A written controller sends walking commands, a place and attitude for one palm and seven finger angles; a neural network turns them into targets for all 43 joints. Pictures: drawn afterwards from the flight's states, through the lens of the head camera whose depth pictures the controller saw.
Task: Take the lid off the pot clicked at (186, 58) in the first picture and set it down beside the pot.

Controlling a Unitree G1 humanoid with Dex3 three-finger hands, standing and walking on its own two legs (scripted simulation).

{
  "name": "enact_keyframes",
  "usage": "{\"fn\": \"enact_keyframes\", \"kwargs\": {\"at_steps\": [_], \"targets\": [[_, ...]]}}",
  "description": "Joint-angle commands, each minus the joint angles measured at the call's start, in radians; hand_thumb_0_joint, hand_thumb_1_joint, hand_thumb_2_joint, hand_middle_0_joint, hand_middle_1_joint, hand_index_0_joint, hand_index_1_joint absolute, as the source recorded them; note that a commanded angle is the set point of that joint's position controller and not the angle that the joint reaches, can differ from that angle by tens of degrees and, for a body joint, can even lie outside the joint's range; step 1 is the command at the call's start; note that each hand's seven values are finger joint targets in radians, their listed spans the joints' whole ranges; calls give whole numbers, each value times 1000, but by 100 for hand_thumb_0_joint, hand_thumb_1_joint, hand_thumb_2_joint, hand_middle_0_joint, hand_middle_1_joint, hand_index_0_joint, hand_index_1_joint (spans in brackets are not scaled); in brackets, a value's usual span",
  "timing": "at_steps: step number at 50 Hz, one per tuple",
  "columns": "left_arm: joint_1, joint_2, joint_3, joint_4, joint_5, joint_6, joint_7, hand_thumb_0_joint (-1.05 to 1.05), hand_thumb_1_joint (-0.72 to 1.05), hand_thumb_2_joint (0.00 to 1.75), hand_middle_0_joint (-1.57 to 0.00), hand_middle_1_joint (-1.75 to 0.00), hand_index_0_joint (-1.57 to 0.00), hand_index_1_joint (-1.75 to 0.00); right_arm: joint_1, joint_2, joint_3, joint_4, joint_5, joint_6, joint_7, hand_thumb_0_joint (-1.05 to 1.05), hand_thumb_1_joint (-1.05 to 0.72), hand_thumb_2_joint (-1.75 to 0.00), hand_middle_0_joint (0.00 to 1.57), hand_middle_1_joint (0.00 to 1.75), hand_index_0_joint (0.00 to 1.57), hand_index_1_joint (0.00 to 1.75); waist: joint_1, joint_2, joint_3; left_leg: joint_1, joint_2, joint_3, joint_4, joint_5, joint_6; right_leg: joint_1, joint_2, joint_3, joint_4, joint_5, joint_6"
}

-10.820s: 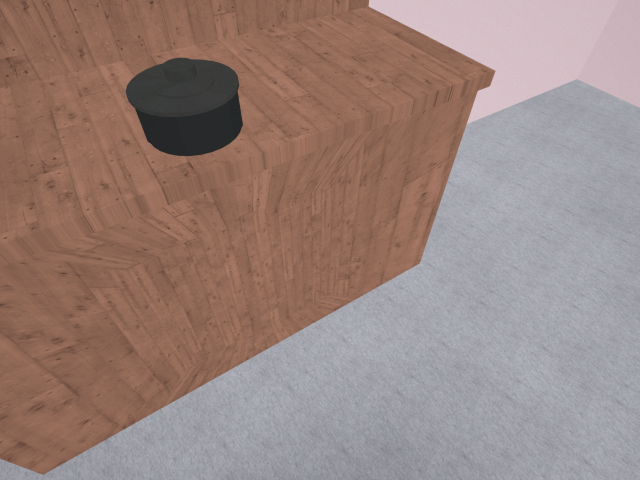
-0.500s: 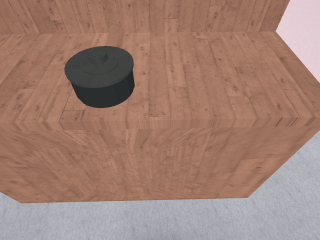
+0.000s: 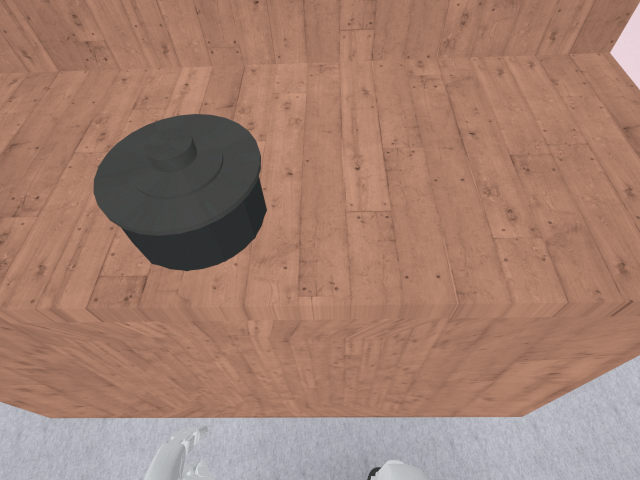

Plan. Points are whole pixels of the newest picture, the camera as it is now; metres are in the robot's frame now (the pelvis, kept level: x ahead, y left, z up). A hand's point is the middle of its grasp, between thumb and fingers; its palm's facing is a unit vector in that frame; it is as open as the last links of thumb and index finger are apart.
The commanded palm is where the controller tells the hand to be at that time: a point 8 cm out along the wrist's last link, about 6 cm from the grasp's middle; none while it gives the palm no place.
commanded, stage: come to a stop and stand still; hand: left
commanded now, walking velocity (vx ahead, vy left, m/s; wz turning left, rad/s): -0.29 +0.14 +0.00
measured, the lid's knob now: (171, 149) +0.45 +0.17 +0.17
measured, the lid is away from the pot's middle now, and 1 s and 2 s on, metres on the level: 0.00 0.00 0.00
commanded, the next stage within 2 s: look again from close up in 1.32 s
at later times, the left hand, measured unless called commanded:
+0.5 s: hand out of the picture +0.05 +0.29 -0.18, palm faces +0.04 -0.96 -0.28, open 7.4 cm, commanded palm none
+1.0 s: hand out of the picture -0.02 +0.28 -0.17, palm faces -0.04 -0.98 -0.20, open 7.3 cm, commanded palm none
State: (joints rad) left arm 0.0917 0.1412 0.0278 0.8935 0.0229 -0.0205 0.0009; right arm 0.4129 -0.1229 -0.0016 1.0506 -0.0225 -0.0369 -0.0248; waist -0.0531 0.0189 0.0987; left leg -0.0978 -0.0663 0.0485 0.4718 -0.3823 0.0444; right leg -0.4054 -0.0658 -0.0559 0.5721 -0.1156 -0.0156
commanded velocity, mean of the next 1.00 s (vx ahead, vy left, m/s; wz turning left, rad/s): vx -0.05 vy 0.03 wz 0.00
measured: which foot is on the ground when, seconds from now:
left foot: down 0.00-0.00, up 0.02-0.40, down 0.42-1.00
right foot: down 0.00-0.42, up 0.44-0.70, down 0.72-1.00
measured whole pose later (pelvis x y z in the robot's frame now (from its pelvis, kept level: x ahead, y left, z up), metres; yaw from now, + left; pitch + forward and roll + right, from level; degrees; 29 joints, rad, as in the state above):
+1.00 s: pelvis -0.07 +0.10 +0.01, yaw -4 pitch -1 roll +0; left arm 0.24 0.16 0.01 1.03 0.01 0.01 0.03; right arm 0.26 -0.18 -0.02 1.08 -0.01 0.02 -0.02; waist -0.01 0.00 0.07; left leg -0.26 -0.02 0.00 0.49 -0.21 0.02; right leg -0.17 0.02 0.04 0.49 -0.30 0.00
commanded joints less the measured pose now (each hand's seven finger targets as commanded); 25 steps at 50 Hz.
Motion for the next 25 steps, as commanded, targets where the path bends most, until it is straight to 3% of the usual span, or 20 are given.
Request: {"fn": "enact_keyframes", "kwargs": {"at_steps": [1, 2, 3, 4, 7, 10, 13, 14, 15, 17, 18, 19, 20, 21, 22, 23, 24, 25], "targets": [[286, 240, 67, 31, -14, -18, 43, 0, 90, 90, -20, -30, -20, -30, 48, -128, -59, -72, 21, 28, -26, 0, -90, -90, 20, 30, 20, 30, 107, -153, -235, -334, 69, -78, 579, -318, -73, 464, -424, 413, -125, 899, -302], [237, 236, 67, 13, -6, -10, 58, 0, 90, 90, -20, -30, -20, -30, 16, -100, -62, -87, 16, 41, -24, 0, -90, -90, 20, 30, 20, 30, 84, -82, -104, -381, 69, -101, 604, -295, -67, 328, -403, 372, -129, 843, -292], [205, 216, 75, 8, -3, -9, 66, 0, 90, 90, -20, -30, -20, -30, -16, -99, -66, -86, 15, 59, -21, 0, -90, -90, 20, 30, 20, 30, 88, -161, -121, -392, 86, -107, 673, -278, -73, 288, -386, 394, -142, 792, -298], [173, 214, 76, 1, -5, -3, 71, 0, 90, 90, -20, -30, -20, -30, -26, -116, -74, -87, 12, 69, -20, 0, -90, -90, 20, 30, 20, 30, 78, -191, -119, -416, 94, -117, 708, -262, -79, 287, -368, 356, -139, 790, -293], [130, 207, 74, -26, -2, 2, 73, 0, 90, 90, -20, -30, -20, -30, -61, -110, -80, -110, 7, 93, -4, 0, -90, -90, 20, 30, 20, 30, 55, -132, -171, -399, 79, -104, 712, -135, -102, 241, -287, 236, -139, 727, -233], [110, 223, 79, -42, 4, 10, 66, 0, 90, 90, -20, -30, -20, -30, -92, -113, -82, -131, 7, 98, 3, 0, -90, -90, 20, 30, 20, 30, 53, -170, -198, -380, 80, -74, 673, -66, -116, 199, -255, 200, -134, 628, -209], [101, 238, 81, -58, 15, 17, 57, 0, 90, 90, -20, -30, -20, -30, -125, -112, -81, -153, 9, 91, 8, 0, -90, -90, 20, 30, 20, 30, 53, -183, -194, -341, 75, -41, 511, -51, -119, 202, -222, 184, -117, 523, -187], [101, 245, 82, -57, 19, 23, 54, 0, 90, 90, -20, -30, -20, -30, -142, -109, -80, -160, 14, 81, 8, 0, -90, -90, 20, 30, 20, 30, 61, -264, -197, -321, 74, -29, 449, -63, -116, 200, -217, 183, -104, 508, -183], [105, 244, 80, -61, 20, 26, 49, 0, 90, 90, -20, -30, -20, -30, -152, -121, -80, -166, 17, 77, 7, 0, -90, -90, 20, 30, 20, 30, 62, -254, -183, -286, 65, -18, 397, -46, -110, 167, -212, 195, -111, 449, -172], [85, 260, 78, -68, 17, 31, 42, 0, 90, 90, -20, -30, -20, -30, -115, -130, -81, -157, 18, 65, 10, 0, -90, -90, 20, 30, 20, 30, 33, -233, -180, -172, 45, 11, 210, 42, -101, 128, -193, 194, -81, 338, -127], [75, 263, 76, -68, 12, 36, 39, 0, 90, 90, -20, -30, -20, -30, -77, -136, -80, -146, 19, 57, 11, 0, -90, -90, 20, 30, 20, 30, 11, -211, -193, -79, 39, 25, 83, 135, -95, 93, -175, 176, -48, 260, -89], [85, 235, 70, -74, 5, 43, 36, 0, 90, 90, -20, -30, -20, -30, -70, -167, -86, -146, 20, 46, 10, 0, -90, -90, 20, 30, 20, 30, 10, -135, -212, 21, 91, -25, -7, 208, -73, 31, -127, 134, 34, 147, -43], [102, 177, 60, -93, -5, 53, 32, 0, 90, 90, -20, -30, -20, -30, -96, -255, -101, -172, 8, 38, 9, 0, -90, -90, 20, 30, 20, 30, 10, 170, -164, 32, 292, -281, -98, 345, 19, -147, 1, 43, 203, -223, 35], [97, 155, 51, -94, -8, 60, 38, 0, 90, 90, -20, -30, -20, -30, -146, -307, -103, -209, -4, 50, 8, 0, -90, -90, 20, 30, 20, 30, 12, 337, -103, -159, 434, -423, -182, 484, 121, -124, 81, 55, 410, -531, 56], [95, 186, 55, -88, -9, 66, 42, 0, 90, 90, -20, -30, -20, -30, -194, -288, -91, -227, -16, 58, 10, 0, -90, -90, 20, 30, 20, 30, 26, 238, -68, -287, 436, -390, -192, 419, 168, -56, 50, 120, 529, -491, 40], [118, 186, 61, -60, -2, 68, 45, 0, 90, 90, -20, -30, -20, -30, -244, -230, -73, -229, -15, 53, 6, 0, -90, -90, 20, 30, 20, 30, 60, 255, -67, -316, 342, -305, -207, 344, 140, -54, 59, 138, 581, -393, 36], [156, 192, 61, -43, 0, 66, 43, 0, 90, 90, -20, -30, -20, -30, -281, -225, -72, -238, -13, 51, 2, 0, -90, -90, 20, 30, 20, 30, 86, 292, -94, -283, 316, -281, -161, 370, 135, -66, 74, 128, 618, -381, 32], [162, 200, 61, -30, -2, 65, 41, 0, 90, 90, -20, -30, -20, -30, -301, -215, -67, -241, -11, 52, 0, 0, -90, -90, 20, 30, 20, 30, 86, 257, -81, -290, 286, -240, -149, 338, 122, -61, 72, 120, 634, -347, 34]]}}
